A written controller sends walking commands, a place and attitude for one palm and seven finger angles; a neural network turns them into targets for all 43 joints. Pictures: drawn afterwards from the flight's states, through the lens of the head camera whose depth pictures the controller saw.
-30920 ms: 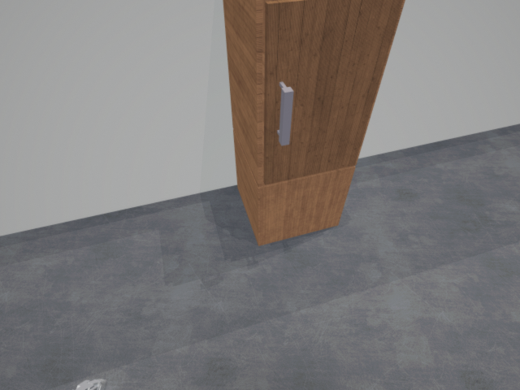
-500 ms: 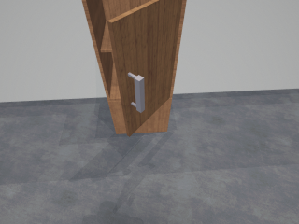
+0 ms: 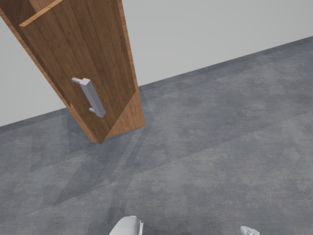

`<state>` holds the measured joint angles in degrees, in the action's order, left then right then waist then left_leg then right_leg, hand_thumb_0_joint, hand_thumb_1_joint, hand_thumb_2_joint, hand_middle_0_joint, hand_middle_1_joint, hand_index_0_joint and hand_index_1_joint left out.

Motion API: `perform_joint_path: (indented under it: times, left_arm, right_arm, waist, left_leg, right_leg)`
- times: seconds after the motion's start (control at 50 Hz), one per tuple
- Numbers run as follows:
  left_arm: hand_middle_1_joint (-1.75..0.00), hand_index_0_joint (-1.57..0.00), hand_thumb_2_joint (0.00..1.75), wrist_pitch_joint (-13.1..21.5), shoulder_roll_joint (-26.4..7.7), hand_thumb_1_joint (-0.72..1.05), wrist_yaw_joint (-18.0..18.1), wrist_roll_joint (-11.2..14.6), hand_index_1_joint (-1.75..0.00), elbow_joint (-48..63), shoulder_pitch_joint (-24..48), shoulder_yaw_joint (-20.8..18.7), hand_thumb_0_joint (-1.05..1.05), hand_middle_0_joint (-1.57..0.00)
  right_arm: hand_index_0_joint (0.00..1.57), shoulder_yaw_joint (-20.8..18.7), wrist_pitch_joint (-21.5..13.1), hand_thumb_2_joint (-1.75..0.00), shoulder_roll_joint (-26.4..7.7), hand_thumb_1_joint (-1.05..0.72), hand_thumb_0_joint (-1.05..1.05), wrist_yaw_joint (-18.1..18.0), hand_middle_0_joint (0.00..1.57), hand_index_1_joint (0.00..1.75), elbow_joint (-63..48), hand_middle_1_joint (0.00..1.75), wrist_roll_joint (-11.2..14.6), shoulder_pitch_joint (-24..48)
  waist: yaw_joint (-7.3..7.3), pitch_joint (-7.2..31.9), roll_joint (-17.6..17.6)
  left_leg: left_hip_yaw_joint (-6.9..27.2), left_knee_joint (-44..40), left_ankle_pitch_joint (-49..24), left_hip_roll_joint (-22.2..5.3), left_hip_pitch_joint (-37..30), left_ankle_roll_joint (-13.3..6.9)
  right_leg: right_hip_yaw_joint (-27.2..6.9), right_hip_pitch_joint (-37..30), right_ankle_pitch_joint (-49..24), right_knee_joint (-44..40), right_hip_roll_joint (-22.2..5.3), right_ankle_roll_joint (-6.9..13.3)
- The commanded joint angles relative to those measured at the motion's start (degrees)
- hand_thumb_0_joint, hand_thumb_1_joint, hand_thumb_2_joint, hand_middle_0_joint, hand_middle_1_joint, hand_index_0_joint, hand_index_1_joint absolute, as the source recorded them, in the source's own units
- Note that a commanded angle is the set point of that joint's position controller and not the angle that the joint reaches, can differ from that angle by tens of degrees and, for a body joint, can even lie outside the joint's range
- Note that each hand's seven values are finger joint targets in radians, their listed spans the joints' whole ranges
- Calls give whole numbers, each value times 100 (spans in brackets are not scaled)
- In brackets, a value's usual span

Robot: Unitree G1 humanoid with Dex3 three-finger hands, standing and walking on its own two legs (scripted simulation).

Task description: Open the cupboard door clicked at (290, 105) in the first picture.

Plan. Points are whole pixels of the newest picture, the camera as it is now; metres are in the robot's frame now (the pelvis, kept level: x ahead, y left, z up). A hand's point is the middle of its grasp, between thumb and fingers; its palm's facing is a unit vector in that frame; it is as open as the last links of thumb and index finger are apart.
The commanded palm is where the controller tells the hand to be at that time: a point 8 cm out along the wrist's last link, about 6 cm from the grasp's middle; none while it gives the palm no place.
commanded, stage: walk to a spot facing it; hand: left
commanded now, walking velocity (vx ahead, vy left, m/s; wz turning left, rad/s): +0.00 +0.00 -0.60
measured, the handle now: (89, 98) +0.53 +0.30 -0.04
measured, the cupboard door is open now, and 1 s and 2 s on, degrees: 47 47 47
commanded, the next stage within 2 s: none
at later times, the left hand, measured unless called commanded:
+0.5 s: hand (90, 218) +0.16 +0.23 -0.17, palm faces -0.25 -0.94 -0.22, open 7.4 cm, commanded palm none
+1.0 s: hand (130, 196) +0.24 +0.12 -0.18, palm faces -0.56 -0.81 -0.16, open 7.4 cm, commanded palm none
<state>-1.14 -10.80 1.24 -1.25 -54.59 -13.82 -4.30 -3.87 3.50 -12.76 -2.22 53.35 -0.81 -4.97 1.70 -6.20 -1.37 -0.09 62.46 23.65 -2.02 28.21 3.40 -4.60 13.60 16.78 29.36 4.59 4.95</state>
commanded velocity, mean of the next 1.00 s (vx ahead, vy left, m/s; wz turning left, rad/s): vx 0.11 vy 0.00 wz -0.60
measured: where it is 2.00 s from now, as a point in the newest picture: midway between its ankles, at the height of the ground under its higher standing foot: (223, 209)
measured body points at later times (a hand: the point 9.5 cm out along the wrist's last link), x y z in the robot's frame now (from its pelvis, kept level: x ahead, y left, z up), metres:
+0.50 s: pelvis +0.03 +0.04 +0.00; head +0.10 +0.04 +0.44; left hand +0.18 +0.28 -0.15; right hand +0.03 -0.22 -0.13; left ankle +0.05 +0.17 -0.74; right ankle -0.04 -0.09 -0.67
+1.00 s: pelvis +0.08 +0.01 -0.01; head +0.12 +0.00 +0.44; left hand +0.27 +0.17 -0.16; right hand -0.01 -0.24 -0.14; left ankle +0.14 +0.09 -0.74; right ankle -0.02 -0.09 -0.73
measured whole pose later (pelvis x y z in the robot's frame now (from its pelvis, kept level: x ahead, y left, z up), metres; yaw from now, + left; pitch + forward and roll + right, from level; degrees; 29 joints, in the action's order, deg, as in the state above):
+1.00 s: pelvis +0.08 +0.01 -0.01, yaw -36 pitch +2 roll -1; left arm -1.5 -11.3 -1.7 -1.4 -52.7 -13.5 -3.4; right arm -2.3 -1.1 -12.4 -0.2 50.0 -1.4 -14.0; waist -0.6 -2.4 0.6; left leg -4.3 34.1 19.4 -2.6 18.1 1.2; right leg -6.1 16.0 22.5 35.0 3.7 1.8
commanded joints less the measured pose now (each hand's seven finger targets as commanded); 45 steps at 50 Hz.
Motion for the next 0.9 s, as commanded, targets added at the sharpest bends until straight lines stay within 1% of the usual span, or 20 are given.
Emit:
perform_joint_path:
  times: [0.0,0.14,0.18,0.22,0.24,0.26,0.28,0.3,0.34,0.38,0.52,0.58,0.6,0.62,0.64,0.66,0.7,0.76,0.84,0.88]
  left_arm:
    - [-30,-20,90,52,-1114,90,92,-16,-30,279,-562,-293,0,-20]
    - [-30,-20,90,29,-1225,90,60,-54,-30,456,-481,-347,0,-20]
    - [-30,-20,90,19,-1247,90,57,-59,-30,541,-248,-359,0,-20]
    - [-30,-20,90,-4,-1192,90,26,-14,-30,621,40,-339,0,-20]
    - [-30,-20,90,-7,-1008,90,3,29,-30,700,59,-295,0,-20]
    - [-30,-20,90,-3,-706,90,-75,77,-30,764,-188,-228,0,-20]
    - [-30,-20,90,33,-800,90,-128,22,-30,876,-77,-222,0,-20]
    - [-30,-20,90,19,-889,90,-176,-62,-30,855,155,-242,0,-20]
    - [-30,-20,90,-16,-795,90,-246,-44,-30,745,151,-257,0,-20]
    - [-30,-20,90,-62,-680,90,-315,-6,-30,747,239,-188,0,-20]
    - [-30,-20,90,-64,-604,90,-378,21,-30,858,791,-57,0,-20]
    - [-30,-20,90,-11,-834,90,-337,22,-30,685,269,-109,0,-20]
    - [-30,-20,90,34,-1339,90,-262,-20,-30,559,-187,-198,0,-20]
    - [-30,-20,90,55,-1930,90,-163,-20,-30,444,-513,-324,0,-20]
    - [-30,-20,90,25,-1944,90,-100,41,-30,433,-588,-290,0,-20]
    - [-30,-20,90,-6,-1688,90,-25,21,-30,486,-253,-303,0,-20]
    - [-30,-20,90,-34,-1343,90,-12,20,-30,694,276,-200,0,-20]
    - [-30,-20,90,56,-1319,90,-54,-29,-30,694,361,-196,0,-20]
    - [-30,-20,90,126,-1431,90,-157,-35,-30,623,212,-235,0,-20]
    - [-30,-20,90,157,-1418,90,-173,-43,-30,647,277,-257,0,-20]
  right_arm:
    - [20,-56,-144,-90,-331,-90,0,-28,20,30,-567,30,24,256]
    - [20,-54,-218,-90,-334,-90,0,-24,20,30,-850,30,77,440]
    - [20,-57,-260,-90,-324,-90,0,-31,20,30,-835,30,96,188]
    - [20,-55,-305,-90,-390,-90,0,-57,20,30,-689,30,102,-404]
    - [20,-87,-362,-90,-653,-90,0,-87,20,30,-609,30,50,-746]
    - [20,-200,-405,-90,-1223,-90,0,-90,20,30,-666,30,-22,-872]
    - [20,-162,-365,-90,-1371,-90,0,-118,20,30,-770,30,-67,-1000]
    - [20,-110,-378,-90,-1208,-90,0,-117,20,30,-773,30,-129,-980]
    - [20,-4,-390,-90,-939,-90,0,-110,20,30,-811,30,-128,-680]
    - [20,17,-403,-90,-853,-90,0,-110,20,30,-794,30,-121,-703]
    - [20,-109,-343,-90,-1158,-90,0,-26,20,30,-518,30,-117,-1214]
    - [20,-127,-312,-90,-1187,-90,0,22,20,30,-526,30,-65,-1101]
    - [20,-92,-297,-90,-929,-90,0,71,20,30,-629,30,3,-1060]
    - [20,13,-272,-90,-545,-90,0,77,20,30,-909,30,36,-713]
    - [20,-8,-205,-90,-705,-90,0,27,20,30,-906,30,25,-605]
    - [20,-37,-179,-90,-639,-90,0,10,20,30,-827,30,25,-646]
    - [20,-49,-170,-90,-708,-90,0,77,20,30,-655,30,-15,-691]
    - [20,-36,-211,-90,-562,-90,0,161,20,30,-563,30,-46,-763]
    - [20,-57,-323,-90,-513,-90,0,226,20,30,-658,30,-42,-568]
    - [20,-62,-413,-90,-510,-90,0,223,20,30,-684,30,-25,-729]
  waist:
    - [135,861,803]
    - [137,830,859]
    - [-17,894,803]
    - [-322,999,587]
    - [-442,1116,-11]
    - [-374,1302,-1587]
    - [-356,1028,-1355]
    - [-395,694,-649]
    - [-132,647,-1063]
    - [-130,834,-943]
    - [-383,881,-1259]
    - [-20,1022,-786]
    - [202,1279,349]
    - [401,1250,1994]
    - [486,1124,1478]
    - [265,1168,1898]
    - [31,910,1460]
    - [-64,769,851]
    - [21,389,973]
    - [-97,365,1010]
  left_leg:
    - [196,-294,22,7,649,41]
    - [290,-1147,122,188,134,-56]
    - [303,-1873,-15,217,-373,-90]
    - [303,-3209,-870,199,-1648,-120]
    - [792,-4001,-1235,-393,-2637,-320]
    - [2442,-4402,-1997,-2034,-3280,-958]
    - [2944,-4536,-2371,-2836,-2581,-1587]
    - [2699,-4579,-2480,-2577,-2055,-1622]
    - [1432,-4242,-3501,-1880,-1959,-1297]
    - [560,-3982,-4371,-1517,-2270,-1117]
    - [-116,-3699,-4161,-1605,-2225,-936]
    - [-398,-2860,-3308,-1433,-1552,-511]
    - [-897,-1793,-1880,-1034,-531,-156]
    - [-929,-389,1428,-227,641,85]
    - [-103,203,1415,-317,693,0]
    - [-5,454,1033,-401,879,2]
    - [-66,349,321,-456,611,86]
    - [-238,-442,92,-317,113,96]
    - [-342,-1390,93,-101,-106,31]
    - [-290,-1996,145,-35,-577,-34]
  right_leg:
    - [-1756,-1519,-4232,-450,-1516,617]
    - [-2348,-1085,-3998,-398,-1447,708]
    - [-2352,-791,-3862,-277,-1365,619]
    - [-2110,18,-3104,37,-1006,252]
    - [-1706,877,-1890,486,-531,-39]
    - [-731,1862,1107,1697,200,-421]
    - [-41,1998,2117,2871,-52,-637]
    - [-18,2012,1886,3590,-199,-709]
    - [76,2088,1267,4136,-449,-788]
    - [387,2008,1040,3825,-531,-828]
    - [1020,855,836,1428,-438,-642]
    - [1016,-619,-556,-187,-414,-442]
    - [-59,-1816,-1890,-543,-1364,-125]
    - [-1891,-1952,-3699,-806,-2794,595]
    - [-1781,-1535,-3428,-749,-2767,901]
    - [-1698,-1576,-2651,-745,-2311,819]
    - [-1155,-994,-1483,-909,-1848,595]
    - [-1192,-493,-244,-1178,-1669,594]
    - [-1649,-89,1254,-1537,-1603,717]
    - [-1779,213,1367,-1448,-1586,720]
